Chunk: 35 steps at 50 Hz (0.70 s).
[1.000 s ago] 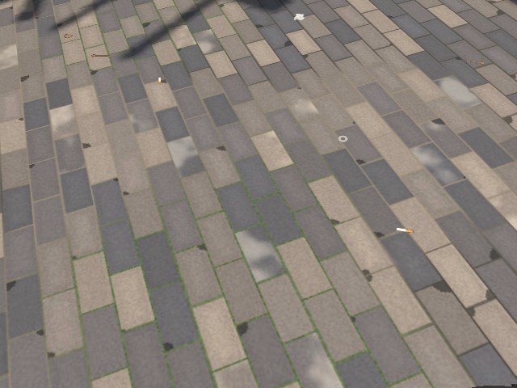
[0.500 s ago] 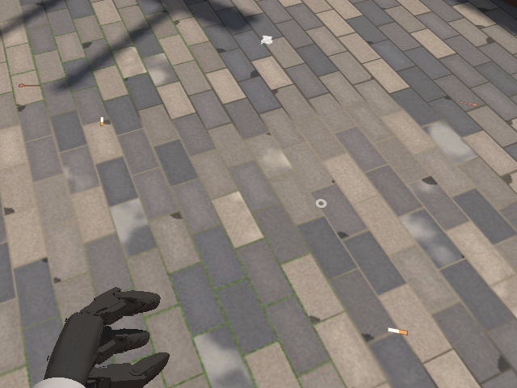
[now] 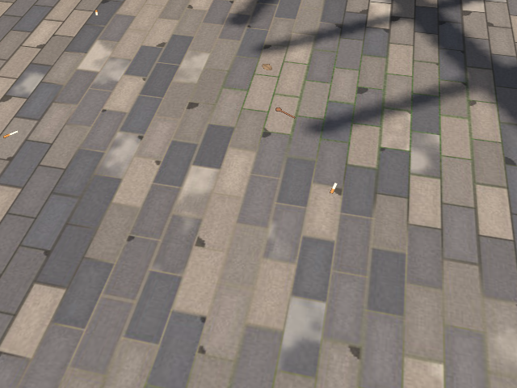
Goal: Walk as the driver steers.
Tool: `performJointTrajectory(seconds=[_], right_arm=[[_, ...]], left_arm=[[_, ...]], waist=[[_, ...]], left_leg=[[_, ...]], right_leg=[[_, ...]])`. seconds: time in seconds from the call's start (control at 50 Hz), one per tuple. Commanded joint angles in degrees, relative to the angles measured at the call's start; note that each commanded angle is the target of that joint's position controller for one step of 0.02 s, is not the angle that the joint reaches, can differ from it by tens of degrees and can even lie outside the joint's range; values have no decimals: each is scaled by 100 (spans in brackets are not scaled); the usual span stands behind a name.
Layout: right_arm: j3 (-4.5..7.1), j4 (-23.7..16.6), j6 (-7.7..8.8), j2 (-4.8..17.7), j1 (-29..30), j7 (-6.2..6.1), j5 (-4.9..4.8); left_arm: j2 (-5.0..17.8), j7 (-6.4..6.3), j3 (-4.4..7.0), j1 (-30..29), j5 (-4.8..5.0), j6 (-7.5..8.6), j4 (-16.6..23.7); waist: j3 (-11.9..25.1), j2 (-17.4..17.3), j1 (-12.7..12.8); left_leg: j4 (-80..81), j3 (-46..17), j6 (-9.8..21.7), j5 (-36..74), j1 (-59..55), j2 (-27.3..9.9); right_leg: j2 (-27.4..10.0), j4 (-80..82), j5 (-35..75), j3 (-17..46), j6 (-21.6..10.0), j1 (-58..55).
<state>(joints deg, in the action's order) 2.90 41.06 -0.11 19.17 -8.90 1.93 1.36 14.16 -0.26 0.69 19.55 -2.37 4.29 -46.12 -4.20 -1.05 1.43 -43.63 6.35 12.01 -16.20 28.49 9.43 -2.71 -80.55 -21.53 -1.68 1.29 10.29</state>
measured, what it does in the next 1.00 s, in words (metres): walks ahead: right foot, then left foot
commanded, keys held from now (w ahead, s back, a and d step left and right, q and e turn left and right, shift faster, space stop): w+q+shift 0.16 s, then w+shift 0.12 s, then w+e+shift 0.24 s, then e+shift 0.48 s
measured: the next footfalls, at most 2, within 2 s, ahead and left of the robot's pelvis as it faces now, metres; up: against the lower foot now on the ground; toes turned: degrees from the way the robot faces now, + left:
right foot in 0.34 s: +0.55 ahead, -0.13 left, +0.00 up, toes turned +16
left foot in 0.74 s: +0.87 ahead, +0.12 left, +0.00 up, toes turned -1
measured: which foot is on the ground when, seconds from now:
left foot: down 0.00-0.36, up 0.38-0.72, down 0.74-1.00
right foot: up 0.00-0.32, down 0.34-0.74, up 0.76-1.00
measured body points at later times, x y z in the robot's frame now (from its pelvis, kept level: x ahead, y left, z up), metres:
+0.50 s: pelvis +0.47 -0.05 +0.04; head +0.48 -0.04 +0.49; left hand +0.44 +0.24 -0.08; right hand +0.67 -0.29 -0.06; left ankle +0.36 +0.04 -0.59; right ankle +0.51 -0.14 -0.69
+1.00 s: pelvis +0.77 +0.01 +0.04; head +0.82 +0.01 +0.49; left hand +0.97 +0.28 -0.06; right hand +0.82 -0.28 -0.06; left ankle +0.83 +0.12 -0.69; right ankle +0.79 -0.10 -0.62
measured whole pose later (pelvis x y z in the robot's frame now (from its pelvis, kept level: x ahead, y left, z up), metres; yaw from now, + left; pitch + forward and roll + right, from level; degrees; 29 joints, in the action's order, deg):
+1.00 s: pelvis +0.77 +0.01 +0.04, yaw -12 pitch +1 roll +0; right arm 1.5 41.2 3.0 15.3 -12.6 -1.8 1.4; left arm 20.6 1.9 6.0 9.2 -1.3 -3.9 -38.3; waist -5.5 1.9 -0.4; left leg -25.9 10.3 0.9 -10.1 16.2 -4.3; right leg -0.5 -61.1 -18.3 -1.8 1.5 35.3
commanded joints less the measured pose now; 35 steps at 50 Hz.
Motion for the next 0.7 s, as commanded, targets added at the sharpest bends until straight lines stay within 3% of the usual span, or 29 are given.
performJointTrajectory(seconds=[0.02, 0.06, 0.08, 0.14, 0.18, 0.22, 0.26, 0.28, 0.3, 0.32, 0.34, 0.36, 0.38, 0.4, 0.42, 0.44, 0.48, 0.5, 0.52, 0.56, 0.6, 0.62, 0.66, 0.7], right_arm=[[412, 24, 65, 1123, -1130, -195, -22], [287, 15, 259, 851, -910, -223, -66], [254, 38, 338, 778, -927, -203, -88], [279, 55, 465, 796, -962, -167, -95], [321, 103, 484, 826, -1071, -127, -128], [321, 227, 526, 800, -1347, -98, -200], [317, 358, 531, 799, -1564, -138, -178], [326, 404, 526, 883, -1603, -175, -151], [354, 448, 519, 1084, -1603, -192, -80], [378, 475, 493, 1223, -1476, -187, 20], [342, 439, 490, 1088, -1184, -189, 110], [168, 249, 549, 404, -1195, -214, 73], [14, 64, 636, -77, -1968, -97, -163], [-20, 127, 596, 260, -1464, -164, 15], [-25, 21, 594, 405, -814, -125, 111], [-40, -109, 598, 430, -382, -102, 188], [-141, -395, 515, 204, -66, -28, 346], [-191, -492, 480, 129, -18, -5, 361], [-239, -597, 459, 103, 137, 14, 365], [-354, -889, 512, 60, 721, 55, 255], [-466, -988, 560, -138, 1028, 94, 126], [-453, -980, 554, -118, 1064, 65, 79], [-374, -950, 529, 89, 976, -45, 74], [-275, -784, 558, 304, 385, -195, 97]], left_arm=[[1048, -17, 134, -705, -63, 293, 1070], [943, -9, 91, -497, -220, 30, 990], [865, 6, 77, -563, -223, -77, 1039], [561, 105, -51, -1669, -119, -128, 1521], [433, 170, -111, -1988, 2, -101, 1608], [470, 187, -103, -2102, 67, -68, 1593], [617, 168, -49, -2167, 39, -36, 1589], [752, 138, 15, -1952, 14, -24, 1510], [965, 90, 123, -1415, 25, -11, 1337], [1163, 14, 243, -548, 76, -2, 1089], [1386, -92, 364, 644, 79, -13, 763], [1822, -175, 501, 1625, -60, -4, 567], [2077, -43, 563, 1235, -60, -13, 416], [1487, 71, 513, 411, 35, -42, 577], [1123, 124, 453, 103, 132, -27, 606], [941, 155, 410, 125, 116, -25, 492], [786, 133, 329, 425, 115, 22, 143], [831, 118, 344, 562, 158, 55, 36], [881, 103, 360, 635, 188, 81, -12], [985, 53, 400, 514, 173, 90, 5], [1173, 76, 497, 401, 209, 47, 11], [1228, 115, 533, 572, 251, 30, -42], [1231, 123, 570, 837, 324, -29, -117], [1287, 60, 614, 781, 357, -75, -76]], waist=[[494, 649, -324], [146, 765, 96], [74, 714, 164], [-260, 434, -57], [-131, 185, -262], [65, 14, -483], [147, -47, -573], [311, -76, -475], [671, -149, -220], [1106, -185, 280], [1487, -190, 942], [2058, 745, 1154], [2339, 2674, 311], [1305, 1372, 211], [873, 464, 191], [580, 8, 151], [206, 254, -97], [120, 406, -167], [29, 419, -196], [-267, 331, -223], [-125, 408, -157], [65, 434, -57], [360, 458, -1], [726, 482, -288]], left_leg=[[3083, -4468, 1072, -362, -3260, -2048], [3113, -3664, 982, 558, -1860, -1598], [3175, -3415, 963, 666, -1408, -1434], [3429, -2848, 732, 1048, -482, -925], [3373, -2592, 438, 1682, -576, -749], [3374, -2589, 257, 2417, -1058, -940], [3102, -2630, 102, 3152, -1940, -1156], [2707, -2618, -6, 4028, -2413, -1241], [2061, -2509, -110, 5090, -2899, -1340], [963, -2292, -229, 5709, -2993, -1305], [-595, -2016, -327, 5263, -2257, -1121], [-3080, -1578, -477, 2824, -921, -593], [-4086, -1642, -688, -914, 782, 331], [-4119, -1550, -544, -516, 1550, -393], [-3777, -1404, -606, -70, 1484, -740], [-3292, -1304, -654, 5, 1293, -920], [-2629, -1242, -853, -202, 1146, -1133], [-2313, -1180, -952, -328, 1190, -1202], [-1936, -1101, -1057, -348, 1222, -1280], [-733, -767, -1284, 274, 820, -1197], [475, -443, -1346, 1290, -441, -835], [667, -407, -1333, 1800, -900, -668], [1138, -580, -1267, 2154, -1345, -509], [1706, -717, -1151, 2338, -2149, -473]], right_leg=[[-246, -206, 145, 660, 2, 3695], [-466, 500, -54, 677, 193, 2900], [-539, 952, -188, 621, 284, 2691], [-496, 2638, 1079, 298, 377, 2187], [-293, 3741, 2361, 179, 260, 1665], [-144, 4344, 3086, 85, 74, 1216], [-37, 4842, 2967, 106, -93, 1170], [118, 4979, 2605, 78, -176, 995], [344, 4943, 1989, -43, -299, 644], [489, 4960, 1451, -199, -431, -99], [236, 4795, 990, -82, -566, -1324], [-875, 4842, -1002, 1681, -938, -2515], [-1836, 6497, -1481, 5499, -1659, -3113], [-1655, 6654, -1911, 5316, -1779, -2545], [-1417, 6559, -1366, 4363, -1754, -1821], [-1132, 6582, -742, 3771, -1621, -1194], [-690, 6721, -65, 3162, -1561, -424], [-591, 6833, 152, 3046, -1611, -290], [-552, 6980, 334, 2920, -1676, -84], [-362, 7141, 2370, 2432, -1673, 538], [18, 6987, 3923, 1790, -1317, 1111], [50, 6854, 4334, 1759, -1153, 1084], [152, 6307, 4640, 1861, -815, 607], [378, 5158, 5074, 1931, -485, 324]])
